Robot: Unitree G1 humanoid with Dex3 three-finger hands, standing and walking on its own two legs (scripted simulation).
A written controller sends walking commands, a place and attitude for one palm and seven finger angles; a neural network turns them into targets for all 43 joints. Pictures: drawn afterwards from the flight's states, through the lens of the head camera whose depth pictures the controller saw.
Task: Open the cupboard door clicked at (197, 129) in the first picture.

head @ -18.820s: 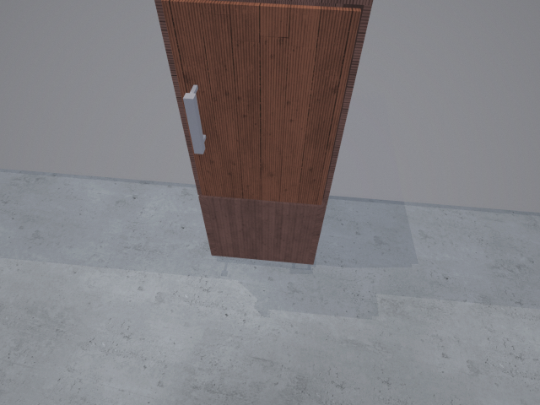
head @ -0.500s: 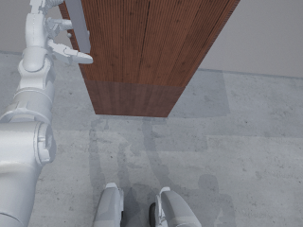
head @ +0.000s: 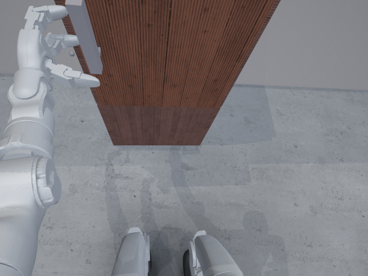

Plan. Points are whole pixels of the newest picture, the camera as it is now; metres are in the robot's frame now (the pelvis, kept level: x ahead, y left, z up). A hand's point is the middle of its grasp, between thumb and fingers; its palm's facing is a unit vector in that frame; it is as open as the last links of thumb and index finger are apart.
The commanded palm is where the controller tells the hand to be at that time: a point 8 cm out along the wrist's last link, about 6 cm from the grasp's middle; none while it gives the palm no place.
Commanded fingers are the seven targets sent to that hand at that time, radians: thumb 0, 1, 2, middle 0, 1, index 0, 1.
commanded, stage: move the hooked fingers beside the handle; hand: left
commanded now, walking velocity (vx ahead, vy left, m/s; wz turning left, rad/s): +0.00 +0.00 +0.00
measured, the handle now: (88, 32) +0.59 +0.16 +0.08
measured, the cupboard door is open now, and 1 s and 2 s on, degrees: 0 0 0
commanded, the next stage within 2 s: slide the fingers in behind the handle in 1.80 s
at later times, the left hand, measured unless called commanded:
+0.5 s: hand (66, 51) +0.55 +0.20 +0.08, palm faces +0.00 -1.00 -0.02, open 14.4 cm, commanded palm +0.54 +0.22 +0.07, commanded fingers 0.00 -0.50 0.30 -0.30 -1.20 -0.30 -1.20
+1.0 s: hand (50, 53) +0.54 +0.22 +0.08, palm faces +0.01 -1.00 -0.01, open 14.0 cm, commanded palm +0.53 +0.25 +0.07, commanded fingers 0.00 -0.50 0.30 -0.30 -1.20 -0.30 -1.20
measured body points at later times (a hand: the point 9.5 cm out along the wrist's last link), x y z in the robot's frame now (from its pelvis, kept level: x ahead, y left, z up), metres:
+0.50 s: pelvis +0.01 -0.01 +0.00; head +0.17 +0.03 +0.42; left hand +0.54 +0.25 +0.08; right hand -0.01 -0.27 -0.10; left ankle +0.04 +0.08 -0.64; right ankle -0.01 -0.13 -0.64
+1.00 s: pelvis +0.00 -0.01 +0.00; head +0.16 +0.02 +0.42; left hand +0.53 +0.28 +0.08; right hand -0.02 -0.27 -0.10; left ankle +0.04 +0.08 -0.64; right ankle -0.01 -0.13 -0.64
